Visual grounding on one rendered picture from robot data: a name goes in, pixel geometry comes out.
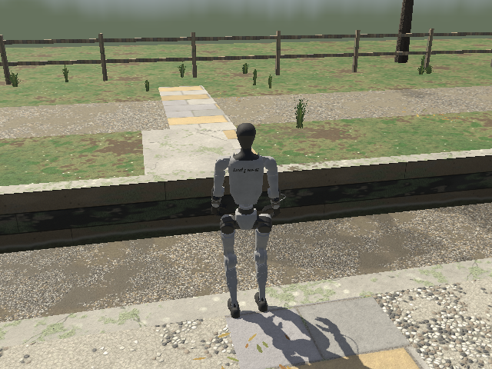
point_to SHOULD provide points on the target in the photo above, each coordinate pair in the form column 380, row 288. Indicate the right robot upper arm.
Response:
column 272, row 173

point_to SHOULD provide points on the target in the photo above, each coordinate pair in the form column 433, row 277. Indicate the robot right hand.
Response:
column 275, row 213

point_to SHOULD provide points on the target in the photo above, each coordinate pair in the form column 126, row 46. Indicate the left robot forearm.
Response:
column 215, row 200

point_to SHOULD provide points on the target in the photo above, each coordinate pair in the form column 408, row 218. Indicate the right robot forearm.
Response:
column 275, row 202

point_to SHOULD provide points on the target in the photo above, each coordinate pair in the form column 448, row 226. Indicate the robot torso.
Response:
column 246, row 180

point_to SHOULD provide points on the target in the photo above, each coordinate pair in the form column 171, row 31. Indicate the robot left hand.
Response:
column 218, row 213

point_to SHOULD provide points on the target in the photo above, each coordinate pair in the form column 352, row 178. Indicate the left robot upper arm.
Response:
column 219, row 173

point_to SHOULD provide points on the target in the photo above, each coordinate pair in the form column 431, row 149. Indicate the robot head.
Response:
column 246, row 133

